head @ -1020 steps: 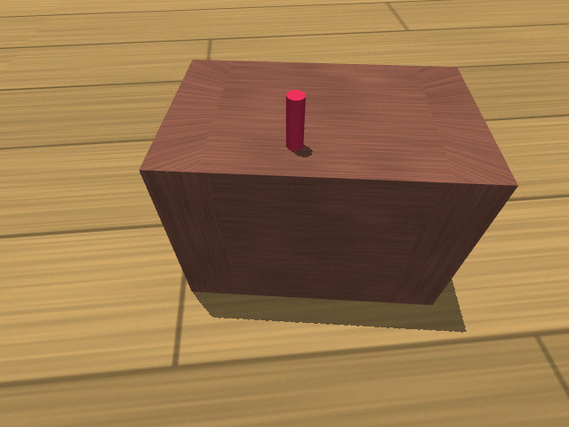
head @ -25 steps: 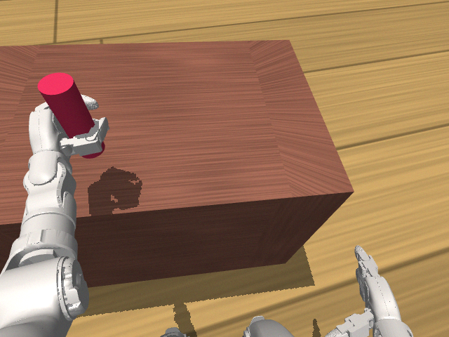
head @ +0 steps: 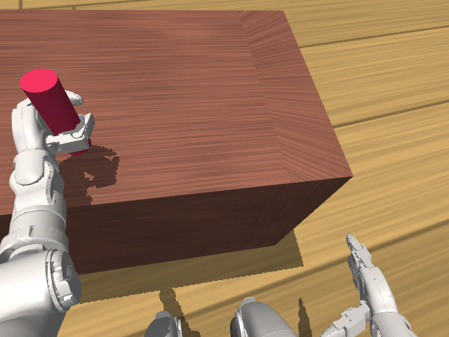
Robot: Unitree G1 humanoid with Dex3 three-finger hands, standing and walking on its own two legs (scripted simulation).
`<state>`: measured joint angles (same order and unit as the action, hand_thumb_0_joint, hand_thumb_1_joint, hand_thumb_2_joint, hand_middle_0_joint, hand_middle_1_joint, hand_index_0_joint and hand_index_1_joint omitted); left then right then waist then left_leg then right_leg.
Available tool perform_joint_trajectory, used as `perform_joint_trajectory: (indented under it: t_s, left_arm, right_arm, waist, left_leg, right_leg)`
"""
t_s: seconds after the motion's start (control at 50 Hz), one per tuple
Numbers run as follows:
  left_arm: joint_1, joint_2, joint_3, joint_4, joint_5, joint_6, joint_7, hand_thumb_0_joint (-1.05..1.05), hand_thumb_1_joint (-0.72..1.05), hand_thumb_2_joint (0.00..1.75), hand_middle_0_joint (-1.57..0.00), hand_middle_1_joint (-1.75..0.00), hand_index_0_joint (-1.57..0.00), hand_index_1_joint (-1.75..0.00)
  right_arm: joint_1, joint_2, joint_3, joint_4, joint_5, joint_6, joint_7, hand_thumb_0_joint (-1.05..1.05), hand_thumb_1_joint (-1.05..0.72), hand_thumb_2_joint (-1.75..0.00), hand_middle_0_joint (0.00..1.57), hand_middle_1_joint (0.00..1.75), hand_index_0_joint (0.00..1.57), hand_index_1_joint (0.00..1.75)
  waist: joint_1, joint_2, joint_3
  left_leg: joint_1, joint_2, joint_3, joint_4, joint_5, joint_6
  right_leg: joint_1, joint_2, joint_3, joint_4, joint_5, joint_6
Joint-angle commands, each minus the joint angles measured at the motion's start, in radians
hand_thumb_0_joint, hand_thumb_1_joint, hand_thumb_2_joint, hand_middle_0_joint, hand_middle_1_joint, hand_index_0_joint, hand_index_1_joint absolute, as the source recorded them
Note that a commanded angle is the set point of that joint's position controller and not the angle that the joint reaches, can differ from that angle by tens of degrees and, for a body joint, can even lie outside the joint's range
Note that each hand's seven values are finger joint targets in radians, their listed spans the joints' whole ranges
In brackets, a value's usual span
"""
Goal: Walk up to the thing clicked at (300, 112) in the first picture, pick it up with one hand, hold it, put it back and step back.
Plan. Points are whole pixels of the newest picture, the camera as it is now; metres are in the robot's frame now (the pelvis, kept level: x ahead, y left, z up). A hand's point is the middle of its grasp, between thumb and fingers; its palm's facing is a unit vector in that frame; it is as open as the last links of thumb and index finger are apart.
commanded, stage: lower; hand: left
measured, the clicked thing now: (61, 117) +0.49 +0.21 +0.07
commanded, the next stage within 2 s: loosen in 0.88 s
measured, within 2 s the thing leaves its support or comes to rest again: rests again in 0.68 s
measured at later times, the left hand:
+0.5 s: hand (79, 131) +0.50 +0.20 +0.02, palm faces +0.16 -0.99 +0.01, open 6.2 cm
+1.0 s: hand (85, 134) +0.51 +0.20 +0.00, palm faces +0.14 -0.99 +0.00, open 6.2 cm
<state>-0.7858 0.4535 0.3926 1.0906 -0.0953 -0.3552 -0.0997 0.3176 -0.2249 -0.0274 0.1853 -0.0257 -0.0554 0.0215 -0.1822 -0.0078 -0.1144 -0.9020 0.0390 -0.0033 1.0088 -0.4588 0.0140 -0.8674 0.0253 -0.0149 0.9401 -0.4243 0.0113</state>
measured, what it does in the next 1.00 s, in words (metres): stands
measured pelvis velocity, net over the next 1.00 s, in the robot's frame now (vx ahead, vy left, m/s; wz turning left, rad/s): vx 0.00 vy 0.00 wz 0.00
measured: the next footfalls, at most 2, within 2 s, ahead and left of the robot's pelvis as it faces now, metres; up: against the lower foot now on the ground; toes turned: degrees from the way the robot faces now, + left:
none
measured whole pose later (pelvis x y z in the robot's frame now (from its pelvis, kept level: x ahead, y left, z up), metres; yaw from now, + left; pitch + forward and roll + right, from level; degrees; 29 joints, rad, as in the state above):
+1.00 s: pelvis +0.00 +0.00 -0.03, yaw +0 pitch +26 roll -4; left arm -0.84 0.52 0.43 1.18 -0.06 -0.46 -0.10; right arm 0.35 -0.24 -0.01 0.02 -0.05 -0.02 0.05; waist -0.24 0.00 -0.15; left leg -1.12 0.04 -0.03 1.19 -0.53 0.01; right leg -1.08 0.03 -0.04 1.12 -0.49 0.01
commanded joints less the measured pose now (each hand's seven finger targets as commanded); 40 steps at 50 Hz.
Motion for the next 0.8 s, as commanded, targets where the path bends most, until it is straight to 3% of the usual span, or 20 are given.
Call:
perform_joint_trajectory:
  t_s: [0.0,0.02,0.04,0.06,0.08,0.14,0.2,0.24,0.32,0.38,0.44,0.52,0.58,0.68,0.7,0.78]
  left_arm:
    - [-0.576,0.297,0.025,-0.333,-0.014,-0.120,-0.003,0.00,0.61,1.32,-1.41,-1.43,-1.40,-1.44]
    - [-0.531,0.285,0.029,-0.252,-0.010,-0.115,-0.002,0.00,0.61,1.32,-1.41,-1.44,-1.40,-1.45]
    - [-0.497,0.259,0.022,-0.217,-0.010,-0.115,-0.003,0.00,0.62,1.32,-1.41,-1.44,-1.41,-1.45]
    - [-0.480,0.252,0.027,-0.221,-0.012,-0.119,0.002,0.00,0.59,1.32,-1.42,-1.44,-1.42,-1.45]
    - [-0.509,0.282,0.033,-0.251,-0.009,-0.126,0.006,0.00,0.57,1.33,-1.40,-1.44,-1.40,-1.45]
    - [-0.492,0.261,0.021,-0.206,0.003,-0.127,0.004,0.00,0.61,1.33,-1.42,-1.46,-1.43,-1.46]
    - [-0.483,0.285,0.035,-0.202,0.005,-0.134,-0.002,0.00,0.60,1.35,-1.43,-1.47,-1.43,-1.47]
    - [-0.492,0.270,0.031,-0.193,0.001,-0.133,-0.007,0.00,0.59,1.35,-1.45,-1.49,-1.46,-1.49]
    - [-0.516,0.322,0.064,-0.200,0.003,-0.145,0.004,0.00,0.57,1.37,-1.44,-1.50,-1.45,-1.50]
    - [-0.513,0.309,0.056,-0.195,0.006,-0.150,0.008,0.00,0.59,1.36,-1.44,-1.49,-1.45,-1.49]
    - [-0.521,0.312,0.060,-0.177,0.009,-0.157,0.006,0.00,0.59,1.36,-1.44,-1.48,-1.45,-1.49]
    - [-0.524,0.316,0.054,-0.157,0.015,-0.159,0.003,0.00,0.56,1.37,-1.46,-1.50,-1.46,-1.50]
    - [-0.536,0.339,0.058,-0.161,0.020,-0.161,0.000,0.00,0.54,1.35,-1.44,-1.47,-1.44,-1.48]
    - [-0.523,0.338,0.063,-0.163,0.017,-0.167,0.000,0.00,0.56,1.34,-1.44,-1.46,-1.44,-1.47]
    - [-0.517,0.348,0.071,-0.168,0.017,-0.168,-0.002,0.00,0.58,1.34,-1.44,-1.47,-1.44,-1.48]
    - [-0.486,0.306,0.052,-0.143,0.016,-0.164,-0.010,0.00,0.56,1.34,-1.44,-1.47,-1.44,-1.47]
  right_arm:
    - [-0.005,-0.170,-0.091,-0.188,0.003,-0.050,-0.013,0.00,0.53,-0.06,0.05,0.05,0.05,0.05]
    - [0.019,-0.170,-0.093,-0.181,0.000,-0.051,-0.014,0.00,0.53,-0.06,0.05,0.05,0.05,0.05]
    - [0.046,-0.135,-0.059,-0.148,-0.004,-0.046,-0.008,0.00,0.53,-0.06,0.05,0.05,0.05,0.05]
    - [0.028,-0.158,-0.079,-0.196,-0.004,-0.046,-0.006,0.00,0.53,-0.06,0.05,0.05,0.05,0.05]
    - [0.023,-0.180,-0.101,-0.182,-0.006,-0.043,-0.009,0.00,0.53,-0.06,0.05,0.05,0.05,0.05]
    - [0.036,-0.164,-0.085,-0.190,-0.012,-0.038,-0.003,0.00,0.54,-0.05,0.05,0.05,0.05,0.05]
    - [0.044,-0.178,-0.091,-0.204,-0.014,-0.033,-0.001,0.00,0.54,-0.05,0.05,0.05,0.05,0.05]
    - [0.029,-0.150,-0.055,-0.230,-0.013,-0.033,0.002,0.00,0.54,-0.05,0.05,0.05,0.05,0.05]
    - [0.044,-0.185,-0.094,-0.231,-0.015,-0.023,-0.001,0.00,0.54,-0.05,0.05,0.05,0.05,0.05]
    - [0.037,-0.190,-0.101,-0.277,-0.015,-0.026,-0.003,0.00,0.54,-0.05,0.05,0.05,0.05,0.05]
    - [0.038,-0.170,-0.082,-0.272,-0.013,-0.024,-0.002,0.00,0.54,-0.05,0.05,0.05,0.05,0.05]
    - [0.042,-0.159,-0.064,-0.294,-0.011,-0.023,0.000,0.00,0.53,-0.05,0.05,0.05,0.05,0.05]
    - [0.056,-0.178,-0.085,-0.279,-0.014,-0.021,-0.005,0.00,0.53,-0.06,0.05,0.05,0.05,0.05]
    - [0.050,-0.177,-0.079,-0.301,-0.013,-0.019,0.000,0.00,0.53,-0.06,0.05,0.05,0.05,0.05]
    - [0.063,-0.194,-0.099,-0.290,-0.014,-0.017,-0.002,0.00,0.53,-0.06,0.05,0.05,0.05,0.05]
    - [0.077,-0.183,-0.086,-0.306,-0.016,-0.019,0.000,0.00,0.53,-0.06,0.05,0.05,0.05,0.05]
  waist:
    - [0.006,0.232,-0.614]
    - [-0.015,0.216,-0.594]
    - [-0.014,0.211,-0.529]
    - [-0.020,0.199,-0.545]
    - [-0.016,0.228,-0.551]
    - [-0.025,0.238,-0.543]
    - [-0.031,0.242,-0.579]
    - [-0.029,0.227,-0.572]
    - [-0.037,0.228,-0.574]
    - [-0.054,0.198,-0.588]
    - [-0.040,0.208,-0.561]
    - [-0.053,0.200,-0.578]
    - [-0.061,0.232,-0.600]
    - [-0.053,0.248,-0.589]
    - [-0.058,0.252,-0.602]
    - [-0.072,0.238,-0.613]
  left_leg:
    - [0.430,0.000,-0.040,-0.051,0.503,-0.005]
    - [0.436,0.003,-0.042,-0.042,0.504,-0.004]
    - [0.386,0.003,-0.043,-0.039,0.480,-0.003]
    - [0.390,0.007,-0.048,-0.040,0.482,-0.006]
    - [0.393,0.006,-0.048,-0.037,0.466,-0.009]
    - [0.399,0.014,-0.057,-0.026,0.491,-0.016]
    - [0.407,0.017,-0.063,-0.007,0.551,-0.017]
    - [0.375,0.015,-0.063,-0.002,0.526,-0.015]
    - [0.312,0.002,-0.050,0.009,0.439,-0.001]
    - [0.289,0.000,-0.047,0.019,0.407,0.005]
    - [0.276,-0.001,-0.049,0.013,0.354,0.000]
    - [0.230,-0.010,-0.039,0.028,0.327,0.009]
    - [0.247,-0.009,-0.038,0.050,0.365,0.008]
    - [0.260,-0.004,-0.051,0.052,0.392,-0.002]
    - [0.265,-0.003,-0.051,0.058,0.412,-0.003]
    - [0.287,0.003,-0.059,0.074,0.478,-0.006]
  right_leg:
    - [0.154,0.005,-0.008,-0.049,0.382,-0.038]
    - [0.139,0.008,-0.013,-0.045,0.375,-0.036]
    - [0.111,0.009,-0.013,-0.042,0.354,-0.036]
    - [0.111,0.010,-0.017,-0.036,0.351,-0.038]
    - [0.090,0.011,-0.015,-0.033,0.328,-0.040]
    - [0.056,0.017,-0.027,-0.018,0.320,-0.043]
    - [0.052,0.019,-0.030,0.000,0.356,-0.043]
    - [0.059,0.021,-0.029,0.007,0.346,-0.043]
    - [0.071,0.016,-0.014,0.014,0.329,-0.039]
    - [0.074,0.017,-0.011,0.022,0.324,-0.037]
    - [0.043,0.019,-0.015,0.024,0.264,-0.041]
    - [0.071,0.015,-0.007,0.032,0.282,-0.035]
    - [0.047,0.013,-0.002,0.043,0.305,-0.034]
    - [0.021,0.016,-0.014,0.058,0.290,-0.041]
    - [0.022,0.017,-0.015,0.062,0.305,-0.042]
    - [0.011,0.023,-0.022,0.077,0.345,-0.040]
